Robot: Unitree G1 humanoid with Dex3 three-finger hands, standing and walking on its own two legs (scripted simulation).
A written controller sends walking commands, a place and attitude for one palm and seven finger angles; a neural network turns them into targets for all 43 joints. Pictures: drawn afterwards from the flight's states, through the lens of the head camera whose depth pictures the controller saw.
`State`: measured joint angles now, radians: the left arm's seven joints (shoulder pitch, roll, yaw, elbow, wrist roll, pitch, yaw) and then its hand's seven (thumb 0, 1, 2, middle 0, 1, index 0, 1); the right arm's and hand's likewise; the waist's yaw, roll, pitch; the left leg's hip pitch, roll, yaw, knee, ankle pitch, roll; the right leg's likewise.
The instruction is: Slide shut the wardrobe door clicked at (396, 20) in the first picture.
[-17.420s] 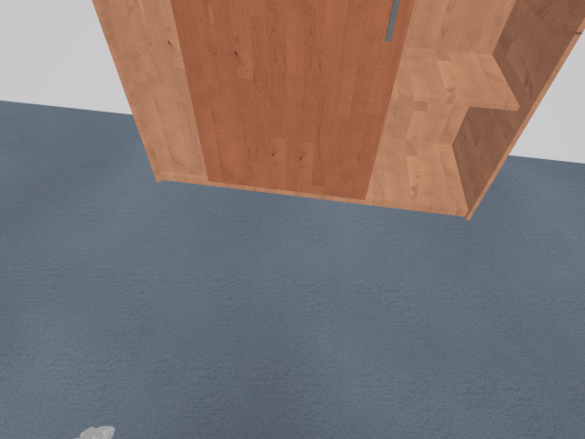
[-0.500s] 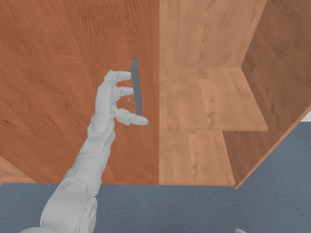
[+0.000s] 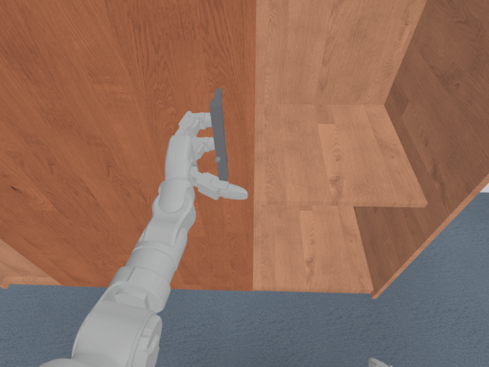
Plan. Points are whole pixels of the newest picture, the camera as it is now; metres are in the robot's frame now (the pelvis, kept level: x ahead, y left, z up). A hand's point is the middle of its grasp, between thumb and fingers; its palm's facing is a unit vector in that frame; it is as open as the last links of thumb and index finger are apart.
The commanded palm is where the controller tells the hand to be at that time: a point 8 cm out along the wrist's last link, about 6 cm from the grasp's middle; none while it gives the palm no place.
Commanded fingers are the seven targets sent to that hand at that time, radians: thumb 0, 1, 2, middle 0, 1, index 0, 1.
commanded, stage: slide the fingers in behind the handle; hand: left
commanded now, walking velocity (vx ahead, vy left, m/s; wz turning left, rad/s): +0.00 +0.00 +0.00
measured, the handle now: (221, 138) +0.47 +0.05 +0.12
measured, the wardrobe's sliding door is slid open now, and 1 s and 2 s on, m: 0.48 0.48 0.48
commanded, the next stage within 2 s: move the hooked fingers beside the handle in 0.02 s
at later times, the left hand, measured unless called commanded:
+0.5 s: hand (216, 159) +0.42 +0.05 +0.12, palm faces -0.02 -1.00 +0.00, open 14.0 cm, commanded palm +0.40 +0.11 +0.12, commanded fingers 0.00 -0.50 0.30 -0.30 -1.20 -0.30 -1.20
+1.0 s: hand (200, 160) +0.42 +0.08 +0.12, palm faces -0.01 -1.00 +0.00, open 14.0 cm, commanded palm +0.39 +0.13 +0.12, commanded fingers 0.00 -0.50 0.30 -0.30 -1.20 -0.30 -1.20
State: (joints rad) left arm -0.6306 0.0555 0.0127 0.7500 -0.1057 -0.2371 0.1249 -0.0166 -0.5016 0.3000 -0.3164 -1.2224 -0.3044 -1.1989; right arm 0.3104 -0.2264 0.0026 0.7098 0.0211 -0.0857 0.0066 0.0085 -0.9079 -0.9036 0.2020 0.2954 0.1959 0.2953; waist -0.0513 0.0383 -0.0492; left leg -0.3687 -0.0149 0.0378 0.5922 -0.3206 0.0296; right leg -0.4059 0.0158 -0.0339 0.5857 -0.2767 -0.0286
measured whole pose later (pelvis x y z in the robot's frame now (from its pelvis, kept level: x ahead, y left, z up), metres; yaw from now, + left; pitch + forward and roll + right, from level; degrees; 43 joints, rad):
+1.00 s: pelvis +0.01 -0.01 +0.00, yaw +0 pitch +5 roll +0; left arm -0.53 0.11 0.07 0.64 -0.13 -0.20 0.06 -0.02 -0.50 0.30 -0.30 -1.20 -0.30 -1.20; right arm 0.28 -0.23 0.01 0.68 0.03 -0.07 -0.01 0.01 -0.91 -0.90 0.20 0.30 0.20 0.30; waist -0.05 0.04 -0.04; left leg -0.32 0.00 0.04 0.56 -0.32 0.02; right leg -0.36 0.03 -0.03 0.55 -0.28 -0.04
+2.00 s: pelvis +0.01 +0.00 +0.00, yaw +0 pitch +3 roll +0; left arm -0.44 0.14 0.07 0.52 -0.16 -0.13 0.00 -0.02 -0.50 0.30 -0.30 -1.20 -0.30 -1.20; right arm 0.28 -0.23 0.02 0.66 0.04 -0.07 -0.02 0.01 -0.91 -0.90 0.20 0.30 0.20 0.30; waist -0.03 0.04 -0.05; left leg -0.29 -0.01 0.03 0.55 -0.32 0.03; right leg -0.32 0.02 -0.04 0.53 -0.27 -0.03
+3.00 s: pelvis +0.01 +0.00 +0.00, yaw +0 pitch +4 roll +0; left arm -0.51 0.07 0.02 0.56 -0.12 -0.13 0.07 -0.02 -0.50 0.30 -0.30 -1.20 -0.30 -1.20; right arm 0.27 -0.22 0.02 0.68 0.03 -0.09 0.00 0.01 -0.91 -0.90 0.20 0.30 0.20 0.30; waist -0.04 0.04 -0.04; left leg -0.31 -0.01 0.04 0.55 -0.32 0.03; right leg -0.35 0.02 -0.03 0.54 -0.27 -0.03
